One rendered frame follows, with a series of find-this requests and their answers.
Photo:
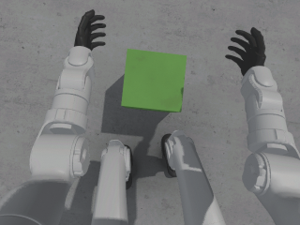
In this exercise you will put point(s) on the robot left upper arm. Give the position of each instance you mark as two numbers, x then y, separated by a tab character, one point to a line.
56	161

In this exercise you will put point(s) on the robot right upper arm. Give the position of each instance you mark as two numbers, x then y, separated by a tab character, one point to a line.
275	180

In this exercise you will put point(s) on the right robot thigh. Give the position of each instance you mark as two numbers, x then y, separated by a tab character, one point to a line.
199	204

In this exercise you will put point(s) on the carton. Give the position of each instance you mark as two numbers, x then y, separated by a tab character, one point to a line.
154	81

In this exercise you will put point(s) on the right robot forearm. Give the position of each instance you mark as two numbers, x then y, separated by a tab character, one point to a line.
266	121

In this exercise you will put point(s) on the left robot foot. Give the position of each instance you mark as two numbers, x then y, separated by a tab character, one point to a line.
129	182

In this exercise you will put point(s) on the robot left hand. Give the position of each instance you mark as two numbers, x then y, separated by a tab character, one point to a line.
84	37

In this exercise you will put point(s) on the left robot forearm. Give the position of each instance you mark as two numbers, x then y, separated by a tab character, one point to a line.
71	96

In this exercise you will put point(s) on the robot right hand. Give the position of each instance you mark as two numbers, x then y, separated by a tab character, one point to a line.
254	54

